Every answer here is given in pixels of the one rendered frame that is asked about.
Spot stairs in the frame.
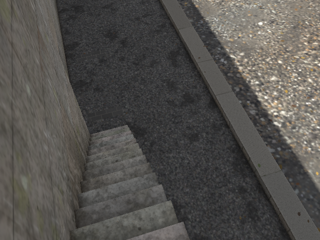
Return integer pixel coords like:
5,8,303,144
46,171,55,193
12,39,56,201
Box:
69,125,190,240

